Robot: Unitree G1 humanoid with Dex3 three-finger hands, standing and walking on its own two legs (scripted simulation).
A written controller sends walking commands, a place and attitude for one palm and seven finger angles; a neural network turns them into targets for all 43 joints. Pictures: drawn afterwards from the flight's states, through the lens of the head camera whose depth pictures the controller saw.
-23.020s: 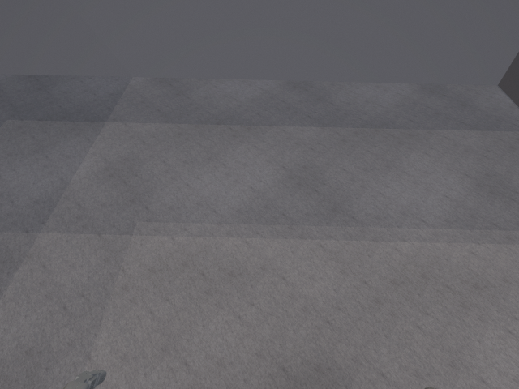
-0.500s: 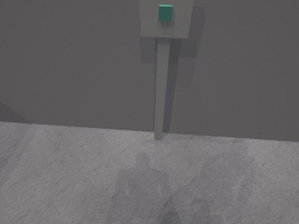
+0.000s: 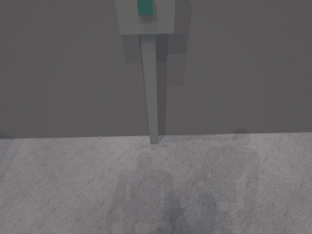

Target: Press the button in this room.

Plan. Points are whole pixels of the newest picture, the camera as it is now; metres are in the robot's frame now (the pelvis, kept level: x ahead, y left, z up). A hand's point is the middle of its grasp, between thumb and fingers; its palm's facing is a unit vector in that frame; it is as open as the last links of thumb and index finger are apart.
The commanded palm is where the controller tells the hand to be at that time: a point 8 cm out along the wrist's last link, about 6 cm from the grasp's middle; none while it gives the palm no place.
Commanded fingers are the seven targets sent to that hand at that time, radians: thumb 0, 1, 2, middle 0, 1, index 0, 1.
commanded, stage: take the last steps up to it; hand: left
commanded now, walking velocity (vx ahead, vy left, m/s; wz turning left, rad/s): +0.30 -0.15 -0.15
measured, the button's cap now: (145, 5) +0.79 +0.05 +0.22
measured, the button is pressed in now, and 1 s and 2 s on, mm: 0 0 0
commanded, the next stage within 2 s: come to a stop and stand still in 0.60 s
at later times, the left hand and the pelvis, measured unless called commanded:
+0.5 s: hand out of the picture +0.15 +0.11 -0.19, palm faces +0.04 -1.00 -0.09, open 7.4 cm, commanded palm none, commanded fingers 0.00 0.90 0.90 -0.20 -0.30 -0.20 -0.30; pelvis +0.18 -0.05 -0.01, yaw -2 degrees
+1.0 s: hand (149, 151) +0.43 +0.04 -0.16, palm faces -0.08 -0.96 -0.26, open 7.3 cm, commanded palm none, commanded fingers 0.00 0.90 0.90 -0.20 -0.30 -0.20 -0.30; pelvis +0.31 -0.13 -0.01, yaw -2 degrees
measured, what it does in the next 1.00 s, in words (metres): walks ahead: right foot, then left foot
